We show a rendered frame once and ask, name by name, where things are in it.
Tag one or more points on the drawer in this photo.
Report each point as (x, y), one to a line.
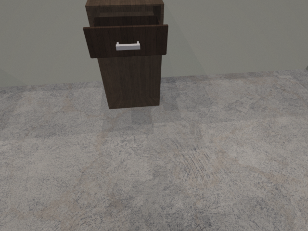
(105, 32)

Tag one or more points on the handle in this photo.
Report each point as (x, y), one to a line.
(128, 46)

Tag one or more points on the cabinet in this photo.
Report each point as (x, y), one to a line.
(129, 81)

